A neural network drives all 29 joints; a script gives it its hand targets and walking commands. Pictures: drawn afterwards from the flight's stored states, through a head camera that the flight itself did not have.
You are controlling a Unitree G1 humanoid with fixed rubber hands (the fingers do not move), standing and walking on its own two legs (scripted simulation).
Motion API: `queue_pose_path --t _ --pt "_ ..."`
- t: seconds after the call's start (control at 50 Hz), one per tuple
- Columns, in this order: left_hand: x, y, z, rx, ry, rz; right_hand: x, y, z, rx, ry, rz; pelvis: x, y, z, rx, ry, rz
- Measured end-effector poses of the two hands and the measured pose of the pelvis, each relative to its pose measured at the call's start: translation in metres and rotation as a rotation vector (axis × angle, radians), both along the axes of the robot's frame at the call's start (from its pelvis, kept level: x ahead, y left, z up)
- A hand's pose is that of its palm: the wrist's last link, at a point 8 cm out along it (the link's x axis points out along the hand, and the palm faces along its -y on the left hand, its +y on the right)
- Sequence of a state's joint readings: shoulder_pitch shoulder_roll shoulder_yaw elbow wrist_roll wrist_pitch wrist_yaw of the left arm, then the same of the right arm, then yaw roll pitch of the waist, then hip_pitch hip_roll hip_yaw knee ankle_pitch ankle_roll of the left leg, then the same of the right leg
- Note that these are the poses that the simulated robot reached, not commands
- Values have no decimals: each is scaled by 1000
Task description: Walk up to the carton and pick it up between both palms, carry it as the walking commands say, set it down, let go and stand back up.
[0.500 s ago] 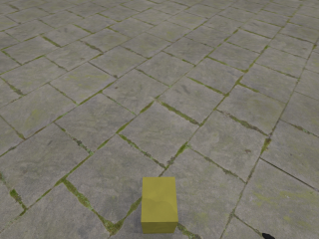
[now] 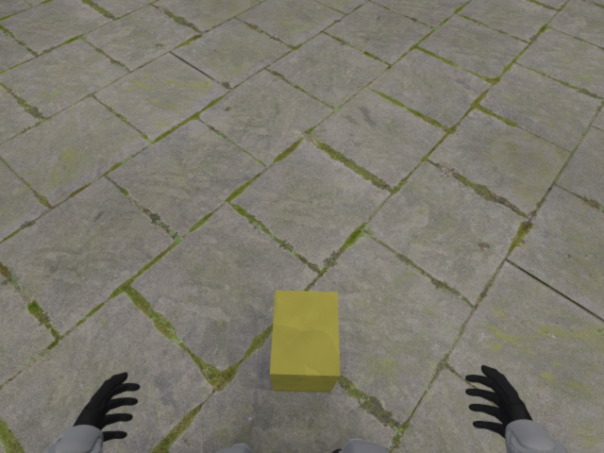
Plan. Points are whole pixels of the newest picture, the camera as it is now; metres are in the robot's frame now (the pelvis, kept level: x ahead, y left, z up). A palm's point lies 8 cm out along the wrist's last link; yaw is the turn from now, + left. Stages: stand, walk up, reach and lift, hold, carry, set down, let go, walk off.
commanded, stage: reach and lift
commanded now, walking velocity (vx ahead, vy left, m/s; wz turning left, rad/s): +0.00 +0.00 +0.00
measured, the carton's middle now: (304, 344) +0.42 -0.04 -0.63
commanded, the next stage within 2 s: none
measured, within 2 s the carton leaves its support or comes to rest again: neither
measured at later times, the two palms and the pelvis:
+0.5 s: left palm (162, 346) +0.30 +0.21 -0.15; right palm (444, 351) +0.28 -0.25 -0.15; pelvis -0.05 -0.01 -0.06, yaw +0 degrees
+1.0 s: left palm (215, 283) +0.43 +0.15 -0.20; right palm (398, 293) +0.40 -0.21 -0.20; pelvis -0.08 +0.00 -0.10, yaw +0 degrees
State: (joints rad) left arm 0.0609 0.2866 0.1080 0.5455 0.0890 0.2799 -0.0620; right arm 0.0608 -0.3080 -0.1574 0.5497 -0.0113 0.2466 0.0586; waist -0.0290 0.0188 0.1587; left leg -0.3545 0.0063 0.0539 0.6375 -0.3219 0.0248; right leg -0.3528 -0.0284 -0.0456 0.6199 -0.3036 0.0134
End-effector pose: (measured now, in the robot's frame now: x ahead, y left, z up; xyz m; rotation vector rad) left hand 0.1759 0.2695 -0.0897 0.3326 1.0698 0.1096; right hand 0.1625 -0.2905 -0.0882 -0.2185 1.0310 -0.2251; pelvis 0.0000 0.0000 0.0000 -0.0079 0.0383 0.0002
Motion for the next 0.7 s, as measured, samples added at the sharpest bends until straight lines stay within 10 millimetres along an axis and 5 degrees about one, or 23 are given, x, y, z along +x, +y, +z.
queue_pose_path --t 0.7 --pt "178 -80 -82 -175 -271 -7 163 53 -80 112 -255 -35 -69 -8 -77 3 464 7"
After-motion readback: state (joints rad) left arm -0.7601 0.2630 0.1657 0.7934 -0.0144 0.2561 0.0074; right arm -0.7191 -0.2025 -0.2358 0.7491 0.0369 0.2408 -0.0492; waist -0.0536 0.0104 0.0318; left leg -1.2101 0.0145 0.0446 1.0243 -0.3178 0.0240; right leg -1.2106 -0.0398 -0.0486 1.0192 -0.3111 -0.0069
